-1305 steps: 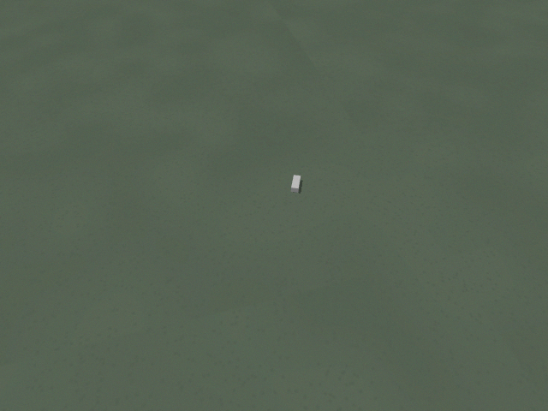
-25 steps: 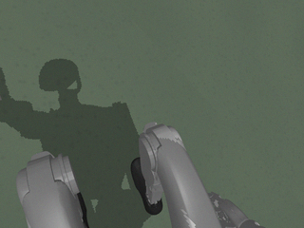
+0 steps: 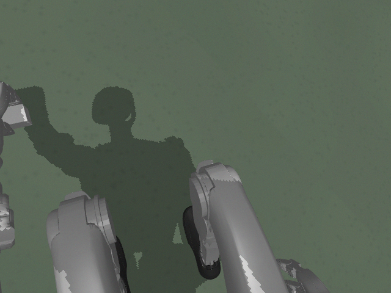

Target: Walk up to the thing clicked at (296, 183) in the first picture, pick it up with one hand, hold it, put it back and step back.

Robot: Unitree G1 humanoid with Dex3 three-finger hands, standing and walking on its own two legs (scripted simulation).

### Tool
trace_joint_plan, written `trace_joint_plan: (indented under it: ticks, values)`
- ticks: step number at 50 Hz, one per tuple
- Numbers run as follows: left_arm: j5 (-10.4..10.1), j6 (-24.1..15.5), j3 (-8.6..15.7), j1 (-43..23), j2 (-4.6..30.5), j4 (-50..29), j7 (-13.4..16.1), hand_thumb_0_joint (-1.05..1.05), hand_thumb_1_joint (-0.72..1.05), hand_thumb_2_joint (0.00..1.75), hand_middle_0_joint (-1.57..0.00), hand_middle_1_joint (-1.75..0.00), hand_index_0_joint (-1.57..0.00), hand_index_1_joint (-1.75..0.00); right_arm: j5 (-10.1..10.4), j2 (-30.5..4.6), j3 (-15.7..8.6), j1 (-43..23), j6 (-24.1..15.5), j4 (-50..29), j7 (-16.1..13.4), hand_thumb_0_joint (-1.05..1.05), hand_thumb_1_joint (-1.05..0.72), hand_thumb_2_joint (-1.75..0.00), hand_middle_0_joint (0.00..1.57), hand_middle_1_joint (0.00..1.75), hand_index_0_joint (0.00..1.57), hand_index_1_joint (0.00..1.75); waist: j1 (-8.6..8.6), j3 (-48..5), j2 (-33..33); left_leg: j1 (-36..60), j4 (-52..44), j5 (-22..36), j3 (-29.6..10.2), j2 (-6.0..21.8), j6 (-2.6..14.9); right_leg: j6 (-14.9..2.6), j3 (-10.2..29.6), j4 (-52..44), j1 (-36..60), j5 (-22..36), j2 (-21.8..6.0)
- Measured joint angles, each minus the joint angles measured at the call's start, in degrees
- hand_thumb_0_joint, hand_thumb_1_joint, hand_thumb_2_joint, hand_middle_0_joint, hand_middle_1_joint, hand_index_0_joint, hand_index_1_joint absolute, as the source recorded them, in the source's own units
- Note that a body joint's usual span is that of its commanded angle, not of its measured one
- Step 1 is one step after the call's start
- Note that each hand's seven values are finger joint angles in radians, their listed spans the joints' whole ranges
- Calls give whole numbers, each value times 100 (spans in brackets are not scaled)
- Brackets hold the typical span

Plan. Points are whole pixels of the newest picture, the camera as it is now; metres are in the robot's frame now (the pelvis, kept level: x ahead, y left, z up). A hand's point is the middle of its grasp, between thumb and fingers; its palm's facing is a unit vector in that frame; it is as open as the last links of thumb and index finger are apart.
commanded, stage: lift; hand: left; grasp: from above
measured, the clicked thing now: (1, 120) +0.50 +0.31 -0.19
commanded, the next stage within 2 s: hold in 1.56 s
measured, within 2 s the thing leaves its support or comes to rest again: neither
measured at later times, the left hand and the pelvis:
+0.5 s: hand out of the picture +0.41 +0.31 -0.02, palm faces -0.44 -0.10 -0.89, open 6.6 cm; pelvis +0.00 +0.00 +0.09, yaw +4 degrees
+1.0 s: hand out of the picture +0.35 +0.29 +0.19, palm faces -0.43 -0.13 -0.89, open 6.6 cm; pelvis +0.02 +0.01 +0.27, yaw +7 degrees
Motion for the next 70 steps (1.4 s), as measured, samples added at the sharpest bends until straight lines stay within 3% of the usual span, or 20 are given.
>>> trace_joint_plan:
  ticks: [11, 27, 46, 59, 70]
  values:
    - [-223, 20, -36, 676, -352, -1001, -585, -1, 50, 0, -105, -8, -108, -5, 227, 47, -349, 148, 309, -13, -211, 0, -91, -90, 20, 30, 20, 29, 275, -302, 144, 380, -528, 59, 163, -20, 31, -5, 129, -430, 348, -4, -56]
    - [-764, 260, -498, 1808, -850, -2495, -1047, -1, 52, 1, -100, -14, -103, -10, 593, 164, -659, -117, 485, -170, -607, 0, -90, -90, 20, 30, 20, 29, 788, -800, 196, 1733, -1872, 159, 389, -7, 75, 18, 307, -1671, 1620, 81, -100]
    - [-1065, 755, -907, 3152, -1489, -3428, -1118, -1, 51, 1, -101, -13, -104, -9, 875, 385, -692, -95, 531, 13, -1126, 0, -90, -90, 20, 30, 20, 30, 996, -828, 209, 4975, -4597, 541, 591, 68, 47, -24, 455, -4324, 4736, 517, -77]
    - [-984, 736, -1242, 3429, -1873, -2854, -796, -1, 51, 3, -101, -12, -104, -9, 907, 377, -763, 257, 256, 331, -1351, 0, -89, -90, 20, 30, 20, 30, 1077, -699, 153, 7200, -6531, 950, 728, 103, 29, -51, 564, -6227, 6897, 956, -59]
    - [-984, 807, -1300, 3462, -2118, -2609, -632, -1, 48, 7, -102, -12, -104, -10, 860, 360, -838, 410, 268, 379, -1291, 0, -89, -90, 20, 30, 20, 30, 1102, -464, 106, 8563, -7821, 1315, 828, 92, 23, -59, 649, -7474, 8214, 1320, -76]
